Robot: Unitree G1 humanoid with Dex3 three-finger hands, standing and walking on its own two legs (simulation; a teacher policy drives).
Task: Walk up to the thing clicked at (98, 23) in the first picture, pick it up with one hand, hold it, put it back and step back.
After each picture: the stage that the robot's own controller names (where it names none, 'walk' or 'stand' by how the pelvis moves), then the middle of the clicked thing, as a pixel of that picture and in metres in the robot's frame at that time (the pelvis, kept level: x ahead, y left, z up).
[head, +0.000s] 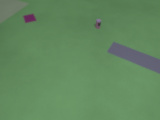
stand; (98, 23) +1.79 -0.23 -0.72
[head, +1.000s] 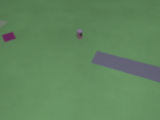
walk; (79, 34) +1.67 +0.12 -0.70
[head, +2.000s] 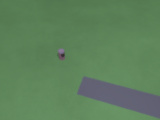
walk; (61, 54) +1.19 +0.28 -0.72
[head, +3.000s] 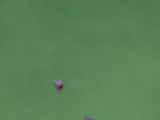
walk; (59, 85) +0.78 +0.24 -0.71
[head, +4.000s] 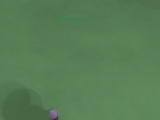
stand; (53, 116) +0.49 +0.19 -0.70
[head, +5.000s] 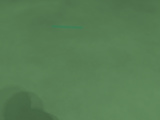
stand; out of the picture +0.46 +0.20 -0.72
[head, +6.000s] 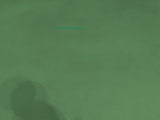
stand; out of the picture +0.41 +0.20 -0.73
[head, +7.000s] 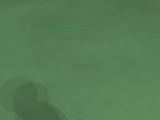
stand; out of the picture +0.42 +0.20 -0.73
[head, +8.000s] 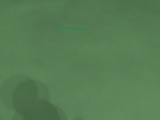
stand; out of the picture +0.41 +0.19 -0.73
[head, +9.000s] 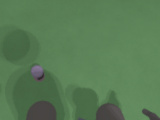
go down; (38, 73) +0.47 +0.21 -0.47
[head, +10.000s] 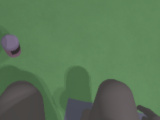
go down; (11, 46) +0.49 +0.26 -0.30
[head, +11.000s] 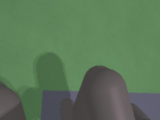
close in; out of the picture +0.47 +0.30 -0.24
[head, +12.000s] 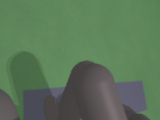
close; out of the picture +0.46 +0.32 -0.23
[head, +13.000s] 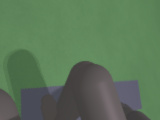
close; out of the picture +0.44 +0.31 -0.24
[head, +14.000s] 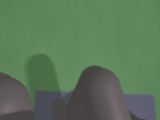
lift; out of the picture +0.41 +0.28 -0.19
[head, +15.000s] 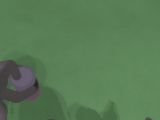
lift; (26, 84) +0.33 +0.18 +0.00
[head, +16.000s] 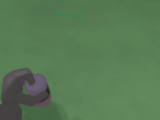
hold; (39, 91) +0.33 +0.15 +0.01
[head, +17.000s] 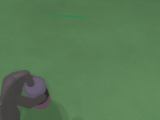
hold; (38, 93) +0.32 +0.16 +0.00
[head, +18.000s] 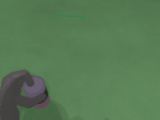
crouch; (37, 93) +0.32 +0.16 +0.00
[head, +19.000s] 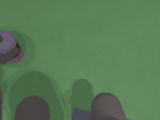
crouch; (9, 48) +0.46 +0.22 -0.08
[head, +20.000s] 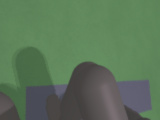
lower; out of the picture +0.43 +0.33 -0.24
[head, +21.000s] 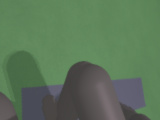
lower; out of the picture +0.43 +0.33 -0.23
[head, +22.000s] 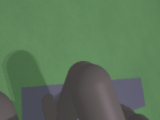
lower; out of the picture +0.43 +0.33 -0.23
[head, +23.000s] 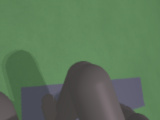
lower; out of the picture +0.43 +0.33 -0.24
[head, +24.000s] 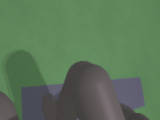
loosen; out of the picture +0.43 +0.33 -0.23
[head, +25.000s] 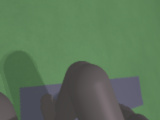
withdraw; out of the picture +0.43 +0.33 -0.24
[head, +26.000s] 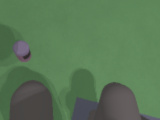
walk; (22, 52) +0.47 +0.26 -0.32
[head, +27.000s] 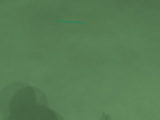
stand; out of the picture +0.41 +0.19 -0.66
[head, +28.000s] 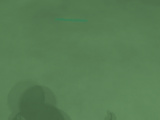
stand; out of the picture +0.42 +0.21 -0.67
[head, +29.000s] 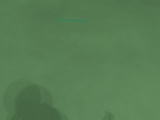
stand; out of the picture +0.42 +0.20 -0.67
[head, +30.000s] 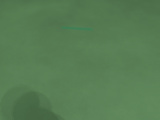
stand; out of the picture +0.44 +0.19 -0.72
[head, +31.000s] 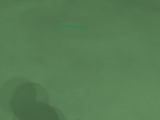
stand; out of the picture +0.41 +0.20 -0.73
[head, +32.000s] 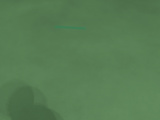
walk; out of the picture +0.41 +0.20 -0.73
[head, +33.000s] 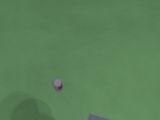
walk; (58, 85) +0.65 +0.21 -0.70
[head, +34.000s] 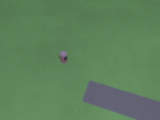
walk; (63, 57) +1.01 +0.18 -0.70
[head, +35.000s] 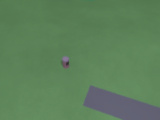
stand; (65, 62) +1.04 +0.18 -0.70
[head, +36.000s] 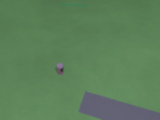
stand; (60, 69) +1.01 +0.20 -0.73
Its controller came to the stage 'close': yes
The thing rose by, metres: 0.71
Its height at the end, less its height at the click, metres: +0.00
